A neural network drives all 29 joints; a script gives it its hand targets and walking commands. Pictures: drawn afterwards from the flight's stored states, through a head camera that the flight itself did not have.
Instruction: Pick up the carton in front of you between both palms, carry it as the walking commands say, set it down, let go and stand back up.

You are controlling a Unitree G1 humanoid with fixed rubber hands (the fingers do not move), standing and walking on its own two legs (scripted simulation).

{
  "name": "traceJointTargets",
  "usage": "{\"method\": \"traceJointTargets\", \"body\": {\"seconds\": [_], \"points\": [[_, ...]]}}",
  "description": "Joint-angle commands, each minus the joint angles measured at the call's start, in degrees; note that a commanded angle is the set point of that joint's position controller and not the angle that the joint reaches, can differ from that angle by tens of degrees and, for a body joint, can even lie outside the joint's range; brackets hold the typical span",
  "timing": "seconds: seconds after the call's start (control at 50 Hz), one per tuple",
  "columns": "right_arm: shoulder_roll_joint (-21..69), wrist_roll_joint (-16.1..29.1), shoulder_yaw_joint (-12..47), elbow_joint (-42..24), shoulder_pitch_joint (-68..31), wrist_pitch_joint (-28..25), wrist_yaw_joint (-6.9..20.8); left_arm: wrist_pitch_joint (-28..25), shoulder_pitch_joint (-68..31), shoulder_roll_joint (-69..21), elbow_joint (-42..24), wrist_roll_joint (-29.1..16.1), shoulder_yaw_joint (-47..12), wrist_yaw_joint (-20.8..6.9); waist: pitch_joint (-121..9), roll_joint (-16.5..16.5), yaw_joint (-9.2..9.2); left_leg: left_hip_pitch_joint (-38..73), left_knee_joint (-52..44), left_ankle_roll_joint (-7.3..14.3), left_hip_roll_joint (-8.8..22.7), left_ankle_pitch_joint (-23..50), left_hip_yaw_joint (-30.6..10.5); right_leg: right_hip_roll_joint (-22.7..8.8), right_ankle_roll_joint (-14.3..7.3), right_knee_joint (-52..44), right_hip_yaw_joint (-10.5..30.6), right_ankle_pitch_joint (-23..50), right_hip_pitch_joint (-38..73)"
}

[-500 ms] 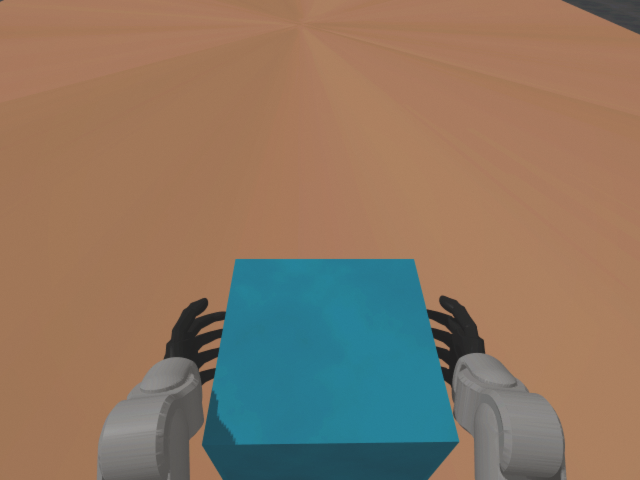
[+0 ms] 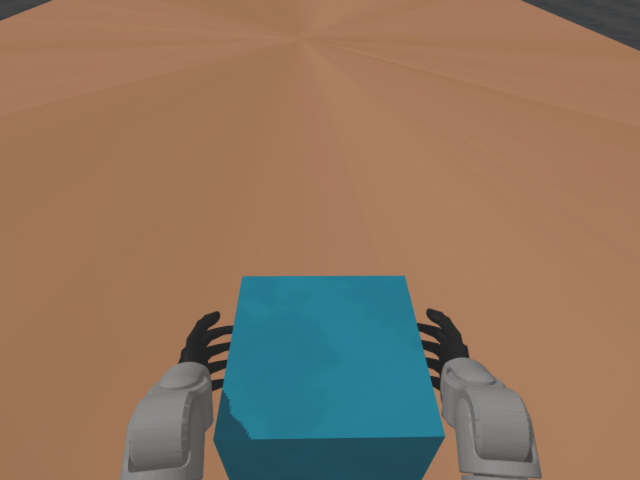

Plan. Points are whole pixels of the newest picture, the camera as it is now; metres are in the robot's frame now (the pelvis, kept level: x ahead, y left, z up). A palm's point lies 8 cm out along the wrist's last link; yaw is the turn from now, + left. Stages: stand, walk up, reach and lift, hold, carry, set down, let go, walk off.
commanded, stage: carry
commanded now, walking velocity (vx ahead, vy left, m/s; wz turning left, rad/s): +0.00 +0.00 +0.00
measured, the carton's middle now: (324, 397) +0.27 +0.00 -0.01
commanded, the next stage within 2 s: hold in 0.82 s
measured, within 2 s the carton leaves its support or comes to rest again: neither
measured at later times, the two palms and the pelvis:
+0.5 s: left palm (205, 379) +0.27 +0.14 +0.04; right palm (448, 374) +0.27 -0.15 +0.04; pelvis -0.02 +0.00 +0.00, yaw +0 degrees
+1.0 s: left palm (218, 387) +0.26 +0.13 +0.04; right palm (469, 392) +0.24 -0.17 +0.04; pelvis -0.03 -0.01 +0.01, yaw -3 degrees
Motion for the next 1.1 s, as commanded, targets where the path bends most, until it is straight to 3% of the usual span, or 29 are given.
{"method": "traceJointTargets", "body": {"seconds": [0.0,0.24,0.34,0.46,0.54,0.8,0.82,0.84,0.86,0.94,1.08], "points": [[44.0,13.8,32.3,-1.6,-23.7,-4.2,10.1,-4.7,-24.3,-43.6,-1.6,-13.9,-32.2,-10.0,-8.7,0.2,0.01,6.6,-4.0,0.0,6.2,11.0,-6.9,-5.7,-0.9,-5.4,5.3,8.1,-1.4],[43.2,7.5,23.4,14.3,-29.4,-19.3,11.8,-19.8,-29.6,-42.6,14.1,-7.3,-23.5,-11.4,-10.0,0.3,0.07,6.7,-4.3,-0.3,6.2,9.4,-7.1,-5.5,-1.1,-5.5,5.6,6.9,-2.0],[47.2,7.4,24.3,17.6,-32.4,-23.8,12.9,-24.3,-33.1,-46.6,17.3,-7.5,-24.5,-12.7,-11.5,0.4,0.05,7.4,-3.8,-0.3,6.2,10.5,-7.0,-5.4,-1.2,-4.9,5.6,7.9,-1.5],[50.8,9.7,28.5,14.1,-30.7,-21.7,13.5,-22.2,-31.7,-50.2,13.8,-9.8,-28.6,-13.3,-13.4,0.5,-0.04,8.0,-2.5,-0.3,6.4,14.5,-6.7,-5.4,-1.0,-3.5,5.4,11.7,-0.3],[49.2,8.9,27.1,14.2,-28.6,-19.6,13.3,-20.1,-29.3,-48.7,14.2,-9.0,-27.2,-13.1,-13.0,0.3,-0.04,7.5,-2.1,-0.3,6.5,15.5,-6.7,-5.4,-0.9,-3.1,5.4,13.0,-0.4],[50.3,9.6,27.5,14.2,-30.7,-19.6,13.6,-20.2,-31.2,-49.6,14.1,-9.4,-27.2,-13.4,-12.0,0.3,-0.03,7.0,-2.5,-0.7,6.4,13.3,-6.7,-5.6,-1.3,-3.8,5.7,11.8,-1.1],[50.9,8.7,25.8,14.8,-24.6,-19.7,13.8,-19.7,-24.0,-50.2,12.5,-9.5,-25.7,-13.6,-5.0,-4.2,0.70,22.6,-4.2,0.3,-9.4,23.7,-14.8,7.8,-1.9,-7.5,15.9,28.2,-0.3],[48.2,7.5,25.0,13.1,-24.3,-20.5,13.4,-20.5,-24.6,-48.1,10.3,-9.1,-25.5,-13.0,-8.5,-1.2,0.97,24.6,-5.4,0.3,-8.2,24.0,-16.0,7.1,-1.7,-6.9,16.7,31.1,2.9],[48.7,6.8,23.8,13.7,-24.3,-20.6,13.3,-20.3,-26.9,-48.2,9.6,-8.6,-26.3,-13.1,-7.1,-2.0,-0.23,22.8,-5.0,-0.5,-8.2,26.1,-15.9,7.8,-1.9,-7.4,16.5,29.7,5.0],[48.9,6.0,23.5,15.3,-26.8,-21.6,12.8,-21.2,-29.9,-48.5,11.1,-9.3,-27.7,-14.1,-6.6,-1.9,-0.80,20.5,-6.5,-1.5,-9.6,20.4,-15.0,8.3,-1.4,-9.6,16.4,26.3,9.1],[50.9,7.9,24.4,18.1,-33.0,-21.4,15.2,-20.9,-31.0,-50.6,16.2,-6.7,-24.2,-14.0,-2.8,-0.4,1.57,22.3,-7.6,-0.9,-9.4,9.7,-14.6,8.0,-1.1,-11.0,15.7,12.1,2.3]]}}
